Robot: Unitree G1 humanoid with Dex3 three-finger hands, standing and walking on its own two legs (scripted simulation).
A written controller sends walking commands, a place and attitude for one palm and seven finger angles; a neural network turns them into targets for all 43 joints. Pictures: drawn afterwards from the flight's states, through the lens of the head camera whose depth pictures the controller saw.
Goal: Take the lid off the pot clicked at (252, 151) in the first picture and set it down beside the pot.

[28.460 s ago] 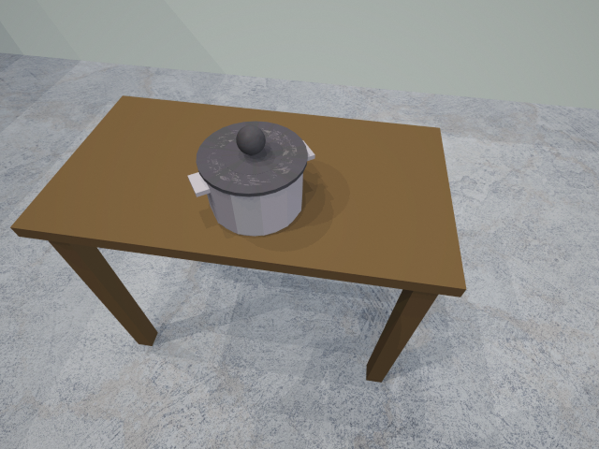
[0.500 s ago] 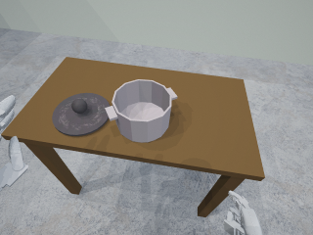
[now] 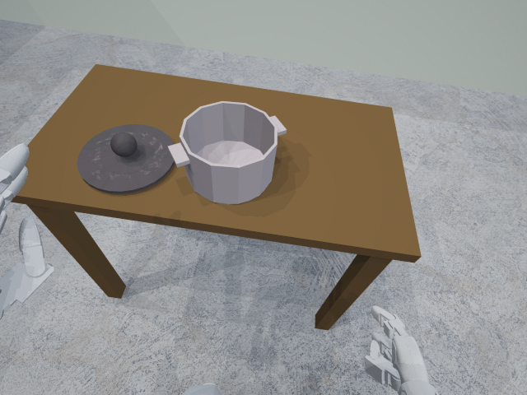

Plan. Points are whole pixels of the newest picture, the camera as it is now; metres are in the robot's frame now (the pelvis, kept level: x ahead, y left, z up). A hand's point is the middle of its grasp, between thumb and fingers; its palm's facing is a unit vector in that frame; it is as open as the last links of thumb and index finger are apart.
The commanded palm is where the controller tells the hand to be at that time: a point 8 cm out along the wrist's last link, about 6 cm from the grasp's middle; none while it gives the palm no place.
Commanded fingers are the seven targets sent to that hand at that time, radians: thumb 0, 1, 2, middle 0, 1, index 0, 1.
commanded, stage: step back with the hand held close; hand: left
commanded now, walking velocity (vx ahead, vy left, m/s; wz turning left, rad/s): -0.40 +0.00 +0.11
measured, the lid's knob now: (124, 144) +0.57 +0.35 -0.04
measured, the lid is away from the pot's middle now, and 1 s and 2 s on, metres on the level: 0.23 0.23 0.23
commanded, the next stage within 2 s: stop stepping back and stand still in 0.28 s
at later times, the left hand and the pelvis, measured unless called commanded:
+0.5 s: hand out of the picture +0.06 +0.22 +0.14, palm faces +0.35 -0.80 -0.49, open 7.4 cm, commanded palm -0.02 +0.25 +0.19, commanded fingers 0.00 0.90 0.90 -0.20 -0.30 -0.20 -0.30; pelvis -0.13 -0.03 -0.01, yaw +4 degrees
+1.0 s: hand out of the picture -0.05 +0.23 +0.18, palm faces +0.40 -0.83 -0.39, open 7.4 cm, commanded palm -0.09 +0.28 +0.19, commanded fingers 0.00 0.90 0.90 -0.20 -0.30 -0.20 -0.30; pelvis -0.20 -0.01 +0.00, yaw +5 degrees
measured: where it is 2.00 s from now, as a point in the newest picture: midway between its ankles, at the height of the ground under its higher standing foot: outside the picture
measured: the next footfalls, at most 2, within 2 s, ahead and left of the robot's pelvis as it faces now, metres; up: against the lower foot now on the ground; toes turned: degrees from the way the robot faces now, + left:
left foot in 0.34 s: -0.03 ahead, +0.12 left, +0.00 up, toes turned +5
right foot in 0.86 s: -0.15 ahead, -0.11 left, +0.00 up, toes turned +4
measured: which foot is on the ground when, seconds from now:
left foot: down 0.00-0.14, up 0.16-0.32, down 0.34-0.88, up 0.90-1.00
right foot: down 0.00-0.68, up 0.70-0.84, down 0.86-1.00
